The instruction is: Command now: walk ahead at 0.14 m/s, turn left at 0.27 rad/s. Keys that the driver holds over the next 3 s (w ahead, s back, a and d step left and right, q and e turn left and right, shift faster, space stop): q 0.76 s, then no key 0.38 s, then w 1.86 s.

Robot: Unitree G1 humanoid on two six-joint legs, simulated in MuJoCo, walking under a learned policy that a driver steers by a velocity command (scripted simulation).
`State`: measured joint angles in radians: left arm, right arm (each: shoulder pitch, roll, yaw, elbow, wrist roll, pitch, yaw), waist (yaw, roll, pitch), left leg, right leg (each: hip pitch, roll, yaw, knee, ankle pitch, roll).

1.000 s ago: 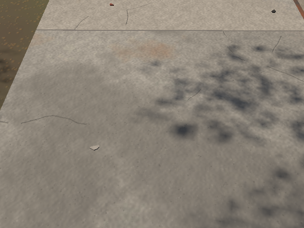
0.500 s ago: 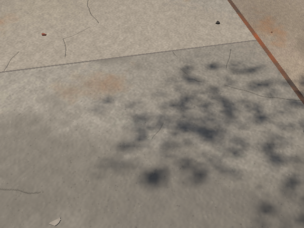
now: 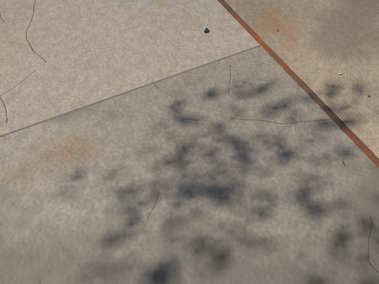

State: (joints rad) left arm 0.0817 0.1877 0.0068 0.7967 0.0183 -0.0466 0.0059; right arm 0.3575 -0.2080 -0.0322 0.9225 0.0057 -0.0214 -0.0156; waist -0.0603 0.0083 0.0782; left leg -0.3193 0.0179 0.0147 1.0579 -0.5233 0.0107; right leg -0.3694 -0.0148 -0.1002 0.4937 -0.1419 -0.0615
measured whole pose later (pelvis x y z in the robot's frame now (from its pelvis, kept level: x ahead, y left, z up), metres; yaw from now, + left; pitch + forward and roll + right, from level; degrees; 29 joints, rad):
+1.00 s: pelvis +0.02 +0.00 +0.01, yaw +31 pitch +0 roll +1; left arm 0.21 0.24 0.03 0.74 0.02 0.01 0.03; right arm 0.20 -0.31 -0.08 0.76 -0.02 0.06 0.01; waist 0.00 0.06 0.05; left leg -0.42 -0.13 -0.14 0.98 -0.42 -0.02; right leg -0.21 0.02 0.00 0.42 -0.22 -0.04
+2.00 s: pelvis +0.28 +0.16 -0.02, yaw +31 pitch +1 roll +0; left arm 0.45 0.22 0.03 1.02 0.01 -0.07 0.00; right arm 0.01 -0.23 -0.02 0.81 -0.05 -0.07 0.02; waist 0.05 0.00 0.07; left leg -0.47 -0.02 0.10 0.57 -0.10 0.11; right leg 0.02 0.03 -0.02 0.68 -0.45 -0.05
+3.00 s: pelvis +0.76 +0.43 +0.00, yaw +32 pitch +1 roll -2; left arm 0.45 0.19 0.03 1.06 0.02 -0.09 0.01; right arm 0.01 -0.20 -0.02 0.88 -0.03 -0.04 0.03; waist 0.07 0.03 0.05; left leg -0.55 0.06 0.07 0.60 -0.06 0.05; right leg 0.11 0.08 -0.08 0.18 -0.31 -0.06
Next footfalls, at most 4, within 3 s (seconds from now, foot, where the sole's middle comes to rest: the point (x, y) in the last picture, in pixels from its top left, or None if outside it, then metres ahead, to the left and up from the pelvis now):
0.34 left None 0.05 0.13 -0.77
0.84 right None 0.11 -0.06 -0.77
1.18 left None -0.03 0.11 -0.77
1.48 right None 0.18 -0.03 -0.77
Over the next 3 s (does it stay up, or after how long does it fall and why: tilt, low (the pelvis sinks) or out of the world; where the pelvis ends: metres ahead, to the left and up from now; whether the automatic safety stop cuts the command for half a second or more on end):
stays up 0.76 0.43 0.00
